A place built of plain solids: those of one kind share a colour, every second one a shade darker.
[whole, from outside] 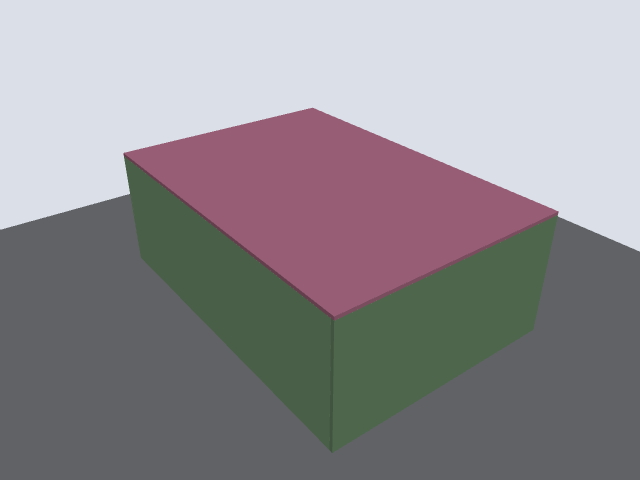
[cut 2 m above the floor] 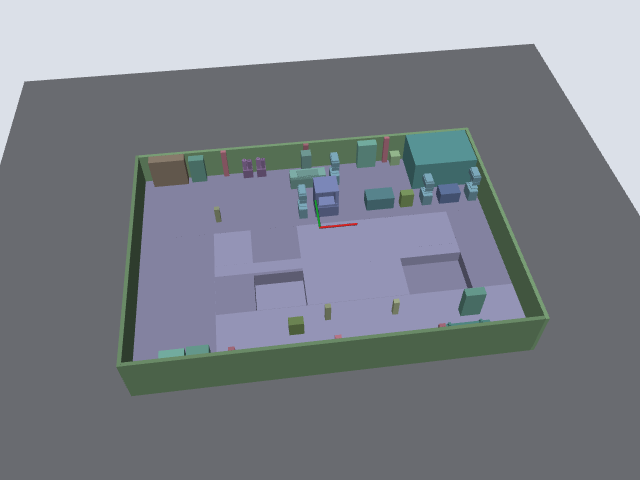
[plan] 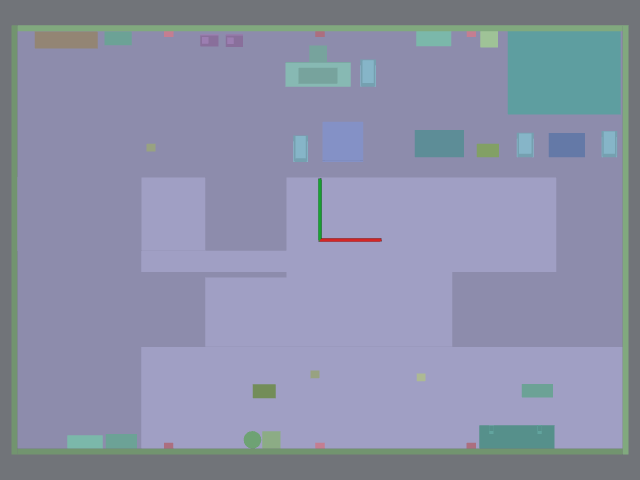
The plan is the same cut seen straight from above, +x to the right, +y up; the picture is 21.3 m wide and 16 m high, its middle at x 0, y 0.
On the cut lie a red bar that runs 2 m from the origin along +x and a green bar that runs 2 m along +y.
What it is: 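A machine and fitters' shop under lamps; one hall, a truck gangway, bays of machines, benches and stores, erecting floors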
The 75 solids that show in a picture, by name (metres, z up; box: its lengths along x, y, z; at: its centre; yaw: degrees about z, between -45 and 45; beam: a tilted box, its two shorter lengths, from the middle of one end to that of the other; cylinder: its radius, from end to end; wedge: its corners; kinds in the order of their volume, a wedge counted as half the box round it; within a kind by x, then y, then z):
{
 "floor_1": {"box": [4.13, 6.6, 1.01], "at": [-8.02, -3.65, 0.46]},
 "floor_2": {"box": [4.15, 2.46, 1.01], "at": [-8.02, 0.86, 0.46]},
 "floor_3": {"box": [2.13, 13.91, 1.01], "at": [-4.89, 0.0, 0.46]},
 "floor_4": {"box": [14.5, 0.02, 1.01], "at": [-2.84, -3.55, 0.46]},
 "floor_5": {"box": [2.73, 2.32, 0.1], "at": [-2.47, -2.4, 0.0]},
 "floor_6": {"box": [2.71, 8.2, 1.01], "at": [-2.47, 2.85, 0.46]},
 "floor_7": {"box": [20.18, 3.39, 1.01], "at": [0.0, -5.26, 0.46]},
 "floor_8": {"box": [20.18, 0.72, 1.01], "at": [0.0, -0.71, 0.46]},
 "floor_9": {"box": [20.18, 4.87, 1.01], "at": [0.0, 4.52, 0.46]},
 "floor_10": {"box": [5.53, 13.91, 1.01], "at": [1.65, 0.0, 0.46]},
 "floor_11": {"box": [16.05, 2.44, 1.01], "at": [2.06, 0.86, 0.46]},
 "floor_12": {"box": [3.49, 2.51, 0.26], "at": [6.14, -2.32, 0.08]},
 "floor_13": {"box": [3.47, 8.03, 1.01], "at": [6.14, 2.94, 0.46]},
 "floor_14": {"box": [2.21, 13.91, 1.01], "at": [8.98, 0.0, 0.46]},
 "wall_1": {"box": [0.2, 14.31, 7.29], "at": [-10.19, 0.0, 3.6]},
 "wall_2": {"box": [20.18, 0.2, 7.29], "at": [0.0, -7.05, 3.6]},
 "wall_3": {"box": [20.18, 0.2, 7.29], "at": [0.0, 7.06, 3.6]},
 "wall_4": {"box": [0.2, 14.31, 7.29], "at": [10.19, 0.0, 3.6]},
 "roof_1": {"box": [20.58, 14.31, 0.2], "at": [0.0, 0.0, 7.34]},
 "cabin_1": {"box": [3.77, 2.77, 2.44], "at": [8.14, 5.57, 2.18]},
 "cabinet_1": {"box": [1.19, 0.44, 1.93], "at": [-7.83, -6.73, 1.93]},
 "cabinet_2": {"box": [0.91, 0.47, 1.78], "at": [-6.73, 6.72, 1.85]},
 "cabinet_3": {"box": [1.05, 0.49, 1.94], "at": [-6.62, -6.71, 1.94]},
 "cabinet_4": {"box": [1.17, 0.5, 1.85], "at": [3.79, 6.71, 1.89]},
 "cabinet_5": {"box": [1.05, 0.46, 1.82], "at": [7.24, -5.03, 1.87]},
 "press_1": {"box": [0.2, 1.24, 1.16], "at": [0.18, 3.32, 2.33]},
 "press_2": {"box": [1.36, 0.03, 0.14], "at": [0.76, 2.62, 1.89]},
 "press_3": {"box": [1.16, 0.76, 0.08], "at": [0.76, 3.02, 1.78]},
 "press_4": {"box": [1.36, 1.34, 0.78], "at": [0.76, 3.27, 1.35]},
 "press_5": {"box": [1.36, 1.29, 0.6], "at": [0.76, 3.3, 3.21]},
 "press_6": {"box": [0.2, 1.24, 1.16], "at": [1.35, 3.32, 2.33]},
 "shelving_1": {"box": [2.11, 0.58, 2.03], "at": [-8.46, 6.67, 1.98]},
 "pier_1": {"box": [0.32, 0.19, 6.28], "at": [-5.04, -6.86, 4.1]},
 "pier_2": {"box": [0.32, 0.19, 6.28], "at": [-5.04, 6.86, 4.1]},
 "pier_3": {"box": [0.32, 0.19, 6.28], "at": [0.0, -6.86, 4.1]},
 "pier_4": {"box": [0.32, 0.19, 6.28], "at": [0.0, 6.86, 4.1]},
 "pier_5": {"box": [0.32, 0.19, 6.28], "at": [5.04, -6.86, 4.1]},
 "pier_6": {"box": [0.32, 0.19, 6.28], "at": [5.04, 6.86, 4.1]},
 "grinder_1": {"box": [2.18, 0.03, 0.1], "at": [-0.06, 5.12, 1.9]},
 "grinder_2": {"box": [1.3, 0.53, 0.06], "at": [-0.06, 5.48, 1.88]},
 "grinder_3": {"box": [2.18, 0.8, 0.12], "at": [-0.06, 5.51, 1.79]},
 "grinder_4": {"box": [2.18, 0.82, 0.76], "at": [-0.06, 5.52, 1.34]},
 "grinder_5": {"box": [0.6, 0.55, 1.89], "at": [-0.06, 6.21, 1.91]},
 "drill_1": {"box": [0.49, 0.69, 0.06], "at": [-0.65, 2.94, 1.73]},
 "drill_2": {"box": [0.49, 0.89, 0.74], "at": [-0.65, 3.04, 1.33]},
 "drill_3": {"box": [0.45, 0.87, 0.34], "at": [-0.65, 3.06, 2.69]},
 "drill_4": {"box": [0.35, 0.75, 0.1], "at": [-0.65, 3.1, 2.91]},
 "drill_5": {"box": [0.52, 0.71, 0.06], "at": [1.6, 5.46, 1.73]},
 "drill_6": {"box": [0.48, 0.89, 0.34], "at": [1.6, 5.57, 2.64]},
 "drill_7": {"box": [0.38, 0.77, 0.1], "at": [1.6, 5.61, 2.86]},
 "drill_8": {"box": [0.56, 0.62, 0.06], "at": [6.84, 3.06, 1.73]},
 "drill_9": {"box": [0.56, 0.82, 0.74], "at": [6.84, 3.16, 1.33]},
 "drill_10": {"box": [0.52, 0.8, 0.34], "at": [6.84, 3.17, 2.56]},
 "drill_11": {"box": [0.42, 0.68, 0.1], "at": [6.84, 3.21, 2.78]},
 "drill_12": {"box": [0.52, 0.68, 0.06], "at": [9.65, 3.1, 1.73]},
 "drill_13": {"box": [0.52, 0.88, 0.74], "at": [9.65, 3.19, 1.33]},
 "drill_14": {"box": [0.48, 0.86, 0.34], "at": [9.65, 3.21, 2.71]},
 "drill_15": {"box": [0.38, 0.74, 0.1], "at": [9.65, 3.25, 2.93]},
 "bench_1": {"box": [2.51, 0.78, 0.9], "at": [6.56, -6.56, 1.41]},
 "plate_1": {"box": [1.64, 0.91, 0.88], "at": [3.98, 3.21, 1.41]},
 "swarfbin_1": {"box": [1.22, 0.82, 0.8], "at": [8.23, 3.16, 1.36]},
 "trolley_1": {"box": [0.77, 0.47, 0.94], "at": [-1.86, -5.04, 1.44]},
 "trolley_2": {"box": [0.75, 0.46, 1.02], "at": [5.59, 2.98, 1.47]},
 "binsmall_1": {"box": [0.61, 0.58, 0.71], "at": [-1.62, -6.66, 1.32]},
 "binsmall_2": {"box": [0.6, 0.54, 0.76], "at": [5.64, 6.68, 1.35]},
 "gastrolley_1": {"box": [0.22, 0.22, 0.72], "at": [-3.83, 6.65, 1.94]},
 "gastrolley_2": {"box": [0.61, 0.4, 0.62], "at": [-3.69, 6.65, 1.27]},
 "gastrolley_3": {"box": [0.22, 0.22, 0.64], "at": [-3.55, 6.65, 1.9]},
 "gastrolley_4": {"box": [0.22, 0.22, 0.74], "at": [-2.99, 6.64, 1.96]},
 "gastrolley_5": {"box": [0.58, 0.42, 0.62], "at": [-2.85, 6.64, 1.27]},
 "gastrolley_6": {"box": [0.22, 0.22, 0.66], "at": [-2.72, 6.64, 1.92]},
 "pendant_1": {"box": [0.3, 0.26, 1.07], "at": [-5.64, 3.08, 1.5]},
 "pendant_2": {"box": [0.3, 0.26, 1.12], "at": [-0.16, -4.48, 1.52]},
 "pendant_3": {"box": [0.3, 0.26, 1.06], "at": [3.37, -4.58, 1.49]},
 "drum_1": {"cylinder": 0.29, "from": [-2.25, -6.66, 0.96], "to": [-2.25, -6.66, 1.84]}
}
